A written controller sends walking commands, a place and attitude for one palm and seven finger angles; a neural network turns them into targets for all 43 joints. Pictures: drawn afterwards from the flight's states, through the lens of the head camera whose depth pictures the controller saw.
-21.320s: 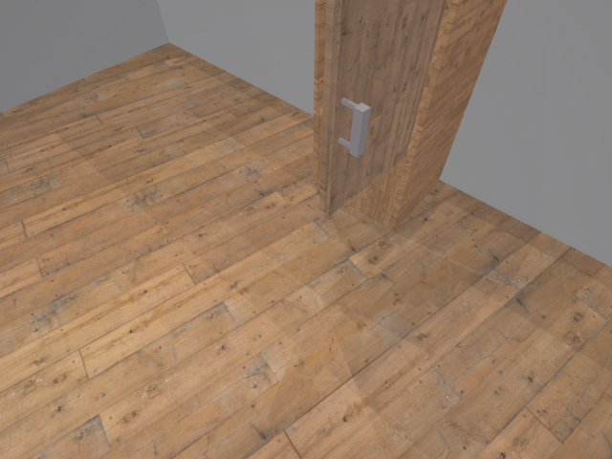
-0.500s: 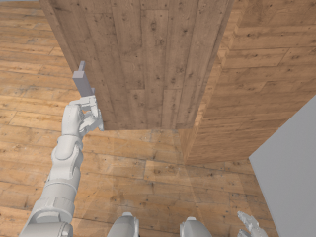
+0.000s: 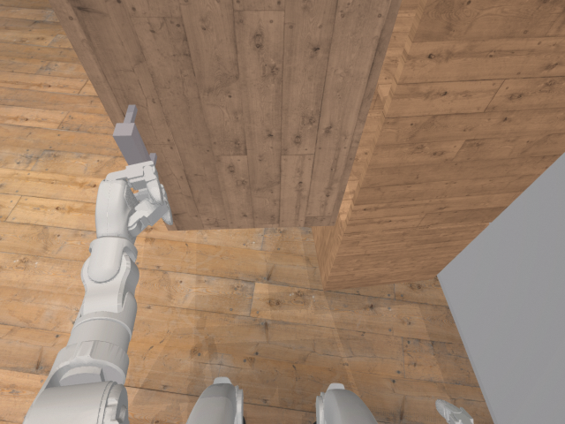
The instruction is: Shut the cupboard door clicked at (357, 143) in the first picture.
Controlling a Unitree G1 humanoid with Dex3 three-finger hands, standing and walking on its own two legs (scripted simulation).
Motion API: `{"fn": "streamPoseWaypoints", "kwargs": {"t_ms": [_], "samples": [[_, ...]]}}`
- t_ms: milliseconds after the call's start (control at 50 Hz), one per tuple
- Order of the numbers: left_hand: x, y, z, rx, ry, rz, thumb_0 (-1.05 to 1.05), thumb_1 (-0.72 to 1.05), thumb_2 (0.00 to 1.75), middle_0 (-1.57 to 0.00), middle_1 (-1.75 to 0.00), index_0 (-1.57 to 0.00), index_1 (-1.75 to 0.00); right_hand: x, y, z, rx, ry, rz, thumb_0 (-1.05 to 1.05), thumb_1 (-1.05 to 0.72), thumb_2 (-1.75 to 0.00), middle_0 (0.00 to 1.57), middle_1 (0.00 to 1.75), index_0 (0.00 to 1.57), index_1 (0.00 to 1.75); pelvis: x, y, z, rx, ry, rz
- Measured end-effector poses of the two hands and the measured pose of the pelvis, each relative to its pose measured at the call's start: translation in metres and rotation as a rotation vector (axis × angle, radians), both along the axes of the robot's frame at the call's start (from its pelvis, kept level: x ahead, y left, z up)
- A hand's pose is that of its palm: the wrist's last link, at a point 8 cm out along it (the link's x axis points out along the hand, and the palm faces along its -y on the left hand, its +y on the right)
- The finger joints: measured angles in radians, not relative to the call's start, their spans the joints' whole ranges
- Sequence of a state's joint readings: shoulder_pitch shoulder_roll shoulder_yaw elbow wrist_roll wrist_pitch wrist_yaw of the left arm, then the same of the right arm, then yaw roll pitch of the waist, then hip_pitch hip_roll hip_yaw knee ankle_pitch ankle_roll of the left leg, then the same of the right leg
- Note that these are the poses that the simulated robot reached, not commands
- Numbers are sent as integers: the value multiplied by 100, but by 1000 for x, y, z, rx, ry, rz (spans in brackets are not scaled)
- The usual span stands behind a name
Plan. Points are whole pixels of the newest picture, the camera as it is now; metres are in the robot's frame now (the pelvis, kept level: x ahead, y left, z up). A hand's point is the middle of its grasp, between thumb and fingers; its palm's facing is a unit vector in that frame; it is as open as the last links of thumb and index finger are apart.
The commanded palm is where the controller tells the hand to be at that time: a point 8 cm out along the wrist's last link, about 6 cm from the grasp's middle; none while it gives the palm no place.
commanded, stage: push the door shut along its arc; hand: left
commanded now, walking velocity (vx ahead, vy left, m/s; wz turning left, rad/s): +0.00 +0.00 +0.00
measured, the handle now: (140, 147) +0.52 +0.23 +0.05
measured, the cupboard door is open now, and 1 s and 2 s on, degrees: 86 74 68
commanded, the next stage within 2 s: pull the fist back off the door in 1.84 s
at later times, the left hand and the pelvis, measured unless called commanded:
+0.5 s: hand (157, 175) +0.46 +0.19 +0.06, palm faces -0.07 -1.00 -0.02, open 3.1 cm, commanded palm +0.45 +0.23 +0.05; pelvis +0.00 +0.01 -0.01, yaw +0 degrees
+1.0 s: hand (177, 149) +0.51 +0.17 +0.05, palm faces -0.19 -0.98 -0.05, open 3.1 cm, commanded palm +0.52 +0.19 +0.05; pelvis -0.02 +0.02 -0.04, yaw -1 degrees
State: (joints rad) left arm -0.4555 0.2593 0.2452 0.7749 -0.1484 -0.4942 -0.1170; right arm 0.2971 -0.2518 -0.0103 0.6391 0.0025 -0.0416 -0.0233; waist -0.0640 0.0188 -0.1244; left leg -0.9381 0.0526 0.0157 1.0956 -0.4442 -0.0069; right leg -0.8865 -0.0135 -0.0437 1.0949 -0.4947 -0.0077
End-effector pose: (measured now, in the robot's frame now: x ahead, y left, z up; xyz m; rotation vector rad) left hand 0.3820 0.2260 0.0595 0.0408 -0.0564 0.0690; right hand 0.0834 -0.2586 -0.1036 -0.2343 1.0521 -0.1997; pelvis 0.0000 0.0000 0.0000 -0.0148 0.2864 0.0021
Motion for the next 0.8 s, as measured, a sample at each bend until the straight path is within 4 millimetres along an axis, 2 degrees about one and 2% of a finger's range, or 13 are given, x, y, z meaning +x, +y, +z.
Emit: {"fn": "streamPoseWaypoints", "kwargs": {"t_ms": [140,260,340,500,800], "samples": [[9,5,-6,-5,72,-24,1,90,90,-130,-150,-131,-150,10,0,0,2,-22,2,1,-90,-90,20,30,20,30,-1,-2,-1,1,4,2],[28,11,-3,-8,51,-46,2,90,90,-130,-150,-131,-150,6,-1,-4,-15,0,5,1,-90,-90,20,30,20,30,-2,-2,-5,-6,22,6],[43,14,2,-8,26,-83,1,90,90,-131,-150,-131,-150,-4,-2,-9,-21,34,-11,1,-90,-90,20,30,20,30,-1,0,-10,-11,42,5],[56,20,3,-19,62,-139,1,90,90,-133,-150,-132,-150,-29,2,-13,-16,107,-44,1,-90,-90,20,30,20,30,-1,7,-12,-19,59,2],[90,18,0,6,77,-206,1,91,90,-132,-150,-133,-150,-71,10,-20,-50,192,-57,1,-90,-90,20,30,20,30,-16,19,-26,-42,108,13]]}}
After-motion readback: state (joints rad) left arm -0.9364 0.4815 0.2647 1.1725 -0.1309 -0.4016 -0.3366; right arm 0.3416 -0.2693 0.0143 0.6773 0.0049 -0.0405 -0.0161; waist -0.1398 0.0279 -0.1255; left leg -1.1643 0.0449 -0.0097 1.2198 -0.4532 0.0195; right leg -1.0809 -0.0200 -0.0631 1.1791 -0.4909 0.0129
